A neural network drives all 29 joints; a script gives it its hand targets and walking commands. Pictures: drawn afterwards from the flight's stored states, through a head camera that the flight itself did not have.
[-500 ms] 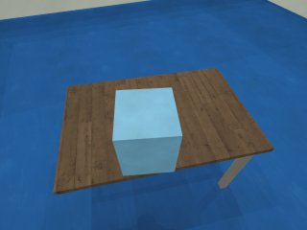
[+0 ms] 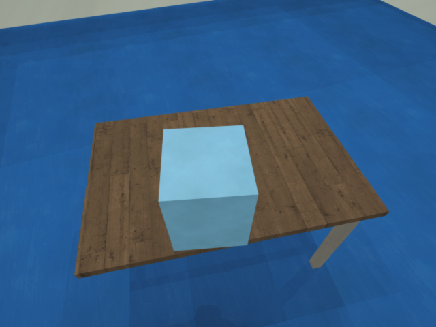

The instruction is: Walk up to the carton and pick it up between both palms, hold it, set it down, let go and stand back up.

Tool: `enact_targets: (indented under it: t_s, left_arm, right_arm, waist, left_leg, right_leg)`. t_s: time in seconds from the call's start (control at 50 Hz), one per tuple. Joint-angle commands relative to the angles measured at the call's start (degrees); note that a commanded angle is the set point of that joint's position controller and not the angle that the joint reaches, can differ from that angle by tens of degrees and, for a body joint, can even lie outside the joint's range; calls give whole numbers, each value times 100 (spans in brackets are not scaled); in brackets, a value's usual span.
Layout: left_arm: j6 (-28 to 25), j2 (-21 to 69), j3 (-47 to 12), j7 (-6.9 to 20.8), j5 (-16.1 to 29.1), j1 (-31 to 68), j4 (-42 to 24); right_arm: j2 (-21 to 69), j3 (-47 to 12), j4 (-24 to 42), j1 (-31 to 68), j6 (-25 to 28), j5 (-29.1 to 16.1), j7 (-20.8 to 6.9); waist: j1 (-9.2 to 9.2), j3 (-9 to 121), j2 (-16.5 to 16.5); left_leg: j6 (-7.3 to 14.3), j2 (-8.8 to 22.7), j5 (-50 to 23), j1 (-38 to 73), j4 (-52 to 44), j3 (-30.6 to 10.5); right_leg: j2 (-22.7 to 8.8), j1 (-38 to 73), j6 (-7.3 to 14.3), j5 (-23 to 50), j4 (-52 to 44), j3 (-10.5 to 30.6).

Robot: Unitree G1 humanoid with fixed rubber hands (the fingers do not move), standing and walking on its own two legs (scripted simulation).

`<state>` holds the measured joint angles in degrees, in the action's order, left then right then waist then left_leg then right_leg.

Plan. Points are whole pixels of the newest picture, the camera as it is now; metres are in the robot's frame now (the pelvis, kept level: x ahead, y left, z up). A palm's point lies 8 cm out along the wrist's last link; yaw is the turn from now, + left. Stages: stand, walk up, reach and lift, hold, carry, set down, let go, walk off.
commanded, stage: stand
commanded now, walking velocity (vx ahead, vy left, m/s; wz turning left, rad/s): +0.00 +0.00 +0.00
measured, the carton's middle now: (207, 190) +0.45 +0.05 -0.10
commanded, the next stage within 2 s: walk up in 0.06 s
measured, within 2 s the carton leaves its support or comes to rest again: neither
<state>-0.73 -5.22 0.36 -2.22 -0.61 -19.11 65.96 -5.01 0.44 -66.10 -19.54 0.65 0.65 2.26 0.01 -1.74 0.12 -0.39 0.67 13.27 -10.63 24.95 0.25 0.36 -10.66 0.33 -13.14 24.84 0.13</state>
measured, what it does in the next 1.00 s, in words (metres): stands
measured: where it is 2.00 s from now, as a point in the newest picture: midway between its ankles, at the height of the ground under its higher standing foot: outside the picture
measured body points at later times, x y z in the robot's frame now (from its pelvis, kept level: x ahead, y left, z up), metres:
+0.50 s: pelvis +0.00 +0.00 -0.01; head +0.01 +0.00 +0.44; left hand -0.01 +0.23 -0.17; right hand -0.01 -0.23 -0.16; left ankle +0.00 +0.12 -0.74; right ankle +0.00 -0.12 -0.74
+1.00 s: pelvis +0.00 -0.01 -0.01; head +0.01 +0.00 +0.44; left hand -0.01 +0.25 -0.16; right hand +0.05 -0.25 -0.16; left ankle +0.00 +0.12 -0.74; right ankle +0.00 -0.12 -0.74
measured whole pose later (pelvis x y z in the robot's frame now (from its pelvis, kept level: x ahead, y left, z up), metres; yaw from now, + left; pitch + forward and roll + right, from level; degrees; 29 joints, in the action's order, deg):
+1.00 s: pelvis +0.00 -0.01 -0.01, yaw +9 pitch -1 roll -2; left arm 1.1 -13.9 -1.9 -1.5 -0.6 -13.8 59.6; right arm -12.2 -2.8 -57.4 -17.7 1.2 0.4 2.4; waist -0.2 -2.5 1.0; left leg -1.0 -1.3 16.4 -17.2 34.6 -9.3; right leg -0.9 -11.2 1.0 -17.2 29.5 -9.4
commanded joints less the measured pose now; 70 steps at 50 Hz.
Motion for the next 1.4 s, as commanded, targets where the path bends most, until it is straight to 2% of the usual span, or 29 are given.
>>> enact_targets:
  t_s: [0.0,0.22,0.24,0.26,0.3,0.54,1.18,1.38]
  left_arm:
    - [-32,-395,55,-18,1,-503,-37]
    - [-36,-398,51,-14,5,-519,-40]
    - [-80,-964,74,-80,-45,-220,-142]
    - [-89,-898,69,-93,-10,-239,-156]
    - [-73,-824,9,-88,18,-175,-159]
    - [22,-1162,-109,-40,-3,63,-425]
    - [178,-1713,-71,65,-19,267,-998]
    - [207,-1847,-33,83,-29,298,-1113]
  right_arm:
    - [-388,52,23,-537,25,-1,19]
    - [-386,44,17,-563,29,-4,17]
    - [-857,24,131,-445,89,34,63]
    - [-837,12,158,-369,106,22,75]
    - [-766,-51,178,-371,109,5,69]
    - [-1056,-192,474,-324,98,0,49]
    - [-1601,-123,1358,-148,91,-30,53]
    - [-1659,-91,1555,-168,73,-33,48]
  waist:
    - [-1,-369,3]
    - [0,-377,5]
    - [-75,-472,-25]
    - [-19,-365,-20]
    - [-43,-452,6]
    - [-27,-223,127]
    - [18,-62,266]
    - [-13,-72,180]
  left_leg:
    - [171,376,-334,-210,-479,-370]
    - [162,381,-339,-212,-478,-365]
    - [227,450,-85,-418,-287,-529]
    - [256,450,31,-397,-274,-575]
    - [250,430,85,-517,-218,-622]
    - [257,407,-748,-704,145,-876]
    - [290,122,-627,-1443,523,-1644]
    - [280,0,-653,-1489,757,-1573]
  right_leg:
    - [-461,-189,154,301,-519,427]
    - [-462,-186,160,296,-535,432]
    - [-532,-72,175,-82,-368,372]
    - [-551,-173,190,-248,-388,416]
    - [-558,-216,201,-348,-389,403]
    - [-622,93,260,88,-155,164]
    - [-822,357,389,-530,-16,-438]
    - [-968,314,475,-644,-40,-509]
